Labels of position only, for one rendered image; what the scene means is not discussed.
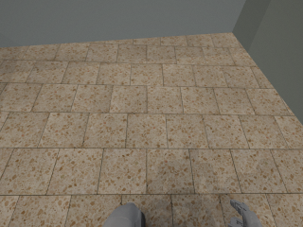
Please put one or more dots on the robot left thigh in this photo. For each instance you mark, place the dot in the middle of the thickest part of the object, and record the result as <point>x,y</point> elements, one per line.
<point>126,215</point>

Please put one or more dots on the right robot hand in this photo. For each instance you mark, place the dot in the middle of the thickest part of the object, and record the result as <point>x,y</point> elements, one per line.
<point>249,218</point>

